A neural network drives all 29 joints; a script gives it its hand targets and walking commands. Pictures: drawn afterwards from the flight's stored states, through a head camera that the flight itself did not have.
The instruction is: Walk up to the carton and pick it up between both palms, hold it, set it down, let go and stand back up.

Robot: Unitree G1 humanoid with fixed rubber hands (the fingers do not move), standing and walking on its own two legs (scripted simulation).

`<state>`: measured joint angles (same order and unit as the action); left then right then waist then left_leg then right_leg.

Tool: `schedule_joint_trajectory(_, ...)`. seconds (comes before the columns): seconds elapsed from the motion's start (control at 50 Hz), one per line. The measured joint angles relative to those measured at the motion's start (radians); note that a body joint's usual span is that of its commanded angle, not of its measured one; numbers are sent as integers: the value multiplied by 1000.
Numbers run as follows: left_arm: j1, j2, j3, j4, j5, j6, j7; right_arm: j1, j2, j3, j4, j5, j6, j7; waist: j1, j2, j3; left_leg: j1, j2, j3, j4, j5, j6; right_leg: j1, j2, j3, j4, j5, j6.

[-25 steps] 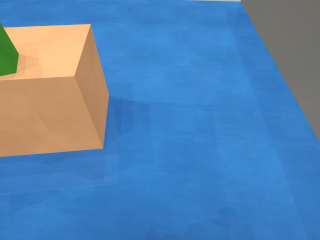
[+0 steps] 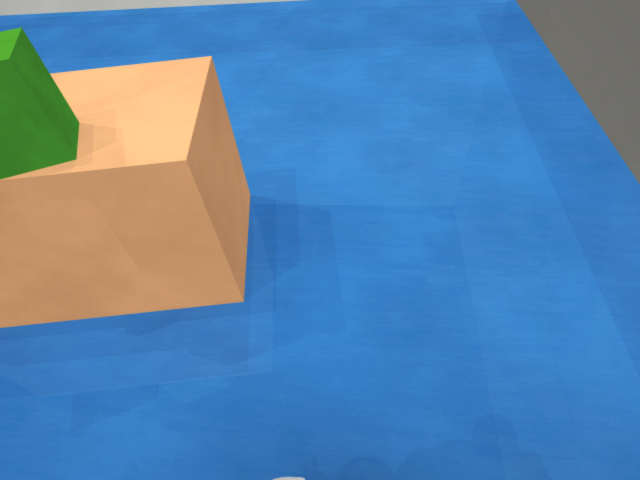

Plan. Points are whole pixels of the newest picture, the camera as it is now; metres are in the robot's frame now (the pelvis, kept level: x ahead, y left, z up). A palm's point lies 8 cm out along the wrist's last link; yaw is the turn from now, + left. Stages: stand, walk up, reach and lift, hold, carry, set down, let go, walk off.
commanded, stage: walk up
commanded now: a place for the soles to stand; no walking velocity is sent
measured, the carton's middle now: out of the picture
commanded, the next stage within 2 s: none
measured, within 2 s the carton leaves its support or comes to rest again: neither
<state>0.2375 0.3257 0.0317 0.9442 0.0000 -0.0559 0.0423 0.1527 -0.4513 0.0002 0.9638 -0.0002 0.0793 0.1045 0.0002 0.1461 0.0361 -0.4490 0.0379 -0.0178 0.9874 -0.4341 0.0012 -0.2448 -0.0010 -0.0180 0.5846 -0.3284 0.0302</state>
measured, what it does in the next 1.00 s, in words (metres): steps to the left: left foot, then right foot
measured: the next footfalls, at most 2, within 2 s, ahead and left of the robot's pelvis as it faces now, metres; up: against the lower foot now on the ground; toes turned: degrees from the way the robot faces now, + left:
left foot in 0.08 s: +0.07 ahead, +0.13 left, +0.00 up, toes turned +3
right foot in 0.52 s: +0.19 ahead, +0.00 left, +0.00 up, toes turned +2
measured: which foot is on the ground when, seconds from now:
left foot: up 0.00-0.06, down 0.08-0.52, up 0.54-0.78, down 0.80-1.00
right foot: down 0.00-0.10, up 0.12-0.50, down 0.52-0.80, up 0.82-1.00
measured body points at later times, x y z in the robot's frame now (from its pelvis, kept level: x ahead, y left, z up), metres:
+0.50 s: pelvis +0.11 +0.13 -0.01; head +0.14 +0.13 +0.44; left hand +0.15 +0.47 -0.11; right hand +0.19 -0.17 -0.13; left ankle +0.04 +0.13 -0.72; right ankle +0.14 +0.00 -0.72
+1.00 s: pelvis +0.21 +0.32 -0.03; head +0.23 +0.32 +0.42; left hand +0.20 +0.65 -0.14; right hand +0.36 +0.04 -0.14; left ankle +0.25 +0.40 -0.72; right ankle +0.21 +0.16 -0.67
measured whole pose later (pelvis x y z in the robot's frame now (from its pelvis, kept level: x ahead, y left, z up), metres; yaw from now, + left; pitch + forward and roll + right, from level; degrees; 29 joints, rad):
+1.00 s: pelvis +0.21 +0.32 -0.03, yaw +12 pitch -2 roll -1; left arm 0.27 0.40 0.06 0.94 0.00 -0.06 0.07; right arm 0.21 -0.39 0.00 0.83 0.00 0.04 0.09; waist -0.01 0.00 0.08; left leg -0.49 -0.06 0.03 0.90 -0.38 0.07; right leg -0.49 -0.09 -0.01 1.21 -0.50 -0.02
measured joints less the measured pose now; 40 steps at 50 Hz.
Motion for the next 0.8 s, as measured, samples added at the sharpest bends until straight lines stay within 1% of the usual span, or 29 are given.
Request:
schedule_joint_trajectory(0.04,0,27,11,0,0,-5,2,1,-3,0,-6,0,1,8,0,10,0,0,24,-1,-34,-17,0,5,-7,-1,5,-12,9)
schedule_joint_trajectory(0.08,0,57,16,0,0,-7,2,15,-4,0,-16,0,-4,13,-1,5,-1,30,37,-1,-145,-5,0,3,-27,-1,30,-36,25)
schedule_joint_trajectory(0.1,-1,72,20,1,0,-7,2,26,-1,0,-18,0,-13,12,-3,-8,1,38,22,8,-164,32,8,-6,-48,-1,72,-62,18)
schedule_joint_trajectory(0.12,-1,83,24,1,0,-4,4,35,5,0,-18,0,-22,8,-5,-25,4,39,0,20,-150,27,26,-31,-65,3,153,-93,-2)
schedule_joint_trajectory(0.14,-1,86,25,1,0,0,8,46,9,0,-18,0,-29,4,-7,-34,4,42,-16,27,-142,14,46,-62,-65,5,248,-147,-17)
schedule_joint_trajectory(0.18,-1,87,25,0,0,3,9,69,18,0,-17,0,-31,-4,-14,-47,3,64,-45,31,-167,6,75,-116,-49,5,383,-181,-41)
schedule_joint_trajectory(0.22,0,87,25,0,0,3,8,88,28,0,-18,0,-32,-12,-14,-73,2,101,-80,41,-232,28,92,-155,-43,6,425,-174,-47)
schedule_joint_trajectory(0.26,0,87,24,0,0,3,4,109,33,0,-27,0,-33,-19,-14,-97,2,135,-115,45,-299,54,100,-185,-43,6,426,-146,-47)
schedule_joint_trajectory(0.3,0,87,25,0,0,6,3,122,33,0,-37,0,-33,-25,-14,-111,3,172,-144,45,-355,71,121,-204,-43,6,426,-133,-47)
schedule_joint_trajectory(0.34,0,88,25,0,0,7,4,125,33,0,-46,0,-33,-28,-14,-118,7,208,-164,45,-389,74,141,-208,-43,2,417,-132,-47)
schedule_joint_trajectory(0.38,0,88,25,0,0,7,6,125,33,0,-59,0,-35,-29,-14,-124,7,236,-182,45,-409,68,154,-208,-43,0,385,-126,-48)
schedule_joint_trajectory(0.46,0,88,25,0,0,7,10,124,33,0,-100,0,-40,-34,-13,-130,7,256,-216,46,-410,39,168,-204,-43,-1,281,-95,-59)
schedule_joint_trajectory(0.5,1,88,25,-1,0,6,17,124,33,0,-122,0,-40,-35,-12,-127,11,252,-229,47,-380,13,170,-172,-43,-16,167,-16,-67)
schedule_joint_trajectory(0.52,0,85,25,0,0,5,20,121,31,0,-128,0,-39,-39,-12,-116,16,233,-230,46,-325,-5,161,-151,-43,-23,128,1,-61)
schedule_joint_trajectory(0.56,1,70,25,0,0,1,23,113,28,0,-127,0,-35,-48,-11,-70,21,138,-211,39,-93,-38,92,-128,-40,-57,128,-23,-27)
schedule_joint_trajectory(0.58,8,69,25,0,0,1,26,108,28,0,-128,0,-33,-45,-5,-58,21,90,-205,35,34,-69,73,-113,-41,-65,128,-36,-26)
schedule_joint_trajectory(0.62,29,69,25,0,0,1,44,88,28,0,-128,0,-31,-42,1,-49,21,4,-186,25,250,-128,59,-80,-52,-65,128,-58,-28)
schedule_joint_trajectory(0.64,38,69,25,0,0,1,50,74,27,0,-129,0,-31,-42,1,-45,20,-39,-172,10,329,-144,55,-64,-61,-66,128,-67,-28)
schedule_joint_trajectory(0.66,43,69,25,0,0,0,55,58,25,0,-129,0,-31,-42,1,-41,20,-82,-155,-12,389,-167,51,-48,-72,-67,127,-76,-23)
schedule_joint_trajectory(0.68,46,69,25,0,0,-1,60,41,23,0,-129,0,-31,-40,0,-39,20,-119,-132,-36,412,-176,49,-32,-84,-67,127,-86,-16)
schedule_joint_trajectory(0.7,47,69,25,-1,0,-5,62,25,21,0,-130,0,-31,-35,0,-37,20,-151,-105,-57,401,-170,47,-18,-98,-68,127,-96,-5)
schedule_joint_trajectory(0.72,47,69,25,-1,0,-12,61,9,19,1,-130,0,-31,-27,-1,-36,19,-173,-71,-70,350,-150,47,-4,-113,-68,127,-105,8)
schedule_joint_trajectory(0.74,47,70,25,-1,0,-20,60,-2,19,1,-132,0,-33,-18,-1,-38,18,-178,-33,-74,249,-122,47,10,-129,-68,127,-114,24)
schedule_joint_trajectory(0.76,46,71,25,-1,0,-25,57,-8,18,1,-134,0,-37,-9,-1,-40,18,-169,3,-74,121,-75,47,23,-145,-69,129,-124,44)
schedule_joint_trajectory(0.78,46,73,24,-1,0,-27,51,-8,16,1,-136,0,-45,-2,-1,-41,18,-149,30,-73,-2,-8,47,31,-161,-67,143,-140,54)
schedule_joint_trajectory(0.8,45,75,25,0,0,-27,45,-5,11,0,-136,0,-52,0,-3,-43,19,-128,39,-67,-85,95,36,29,-181,-63,183,-164,50)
